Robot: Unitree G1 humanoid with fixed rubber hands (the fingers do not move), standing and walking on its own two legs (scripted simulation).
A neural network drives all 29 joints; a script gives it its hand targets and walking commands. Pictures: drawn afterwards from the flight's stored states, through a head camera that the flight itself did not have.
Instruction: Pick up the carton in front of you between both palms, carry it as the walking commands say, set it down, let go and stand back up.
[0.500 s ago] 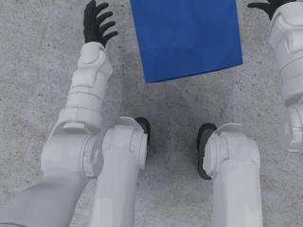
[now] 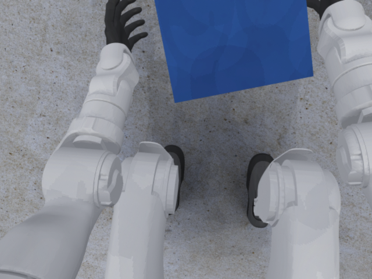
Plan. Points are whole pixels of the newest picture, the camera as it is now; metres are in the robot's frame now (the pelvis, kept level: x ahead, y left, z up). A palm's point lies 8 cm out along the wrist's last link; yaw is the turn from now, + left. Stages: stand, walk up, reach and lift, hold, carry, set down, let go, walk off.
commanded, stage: reach and lift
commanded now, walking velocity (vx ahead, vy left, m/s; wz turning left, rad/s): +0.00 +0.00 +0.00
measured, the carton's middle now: (228, 40) +0.51 -0.04 -0.25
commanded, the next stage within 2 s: none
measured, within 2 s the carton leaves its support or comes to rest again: leaves its support in 0.46 s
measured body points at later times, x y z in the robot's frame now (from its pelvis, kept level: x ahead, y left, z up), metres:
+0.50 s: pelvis +0.00 +0.00 -0.01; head +0.35 -0.05 +0.27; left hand +0.53 +0.13 -0.16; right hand +0.55 -0.17 -0.18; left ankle +0.13 +0.13 -0.34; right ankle +0.10 -0.12 -0.34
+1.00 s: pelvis +0.00 +0.01 +0.09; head +0.26 -0.04 +0.46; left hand +0.49 +0.12 +0.02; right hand +0.51 -0.18 +0.02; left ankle +0.13 +0.14 -0.34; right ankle +0.10 -0.13 -0.34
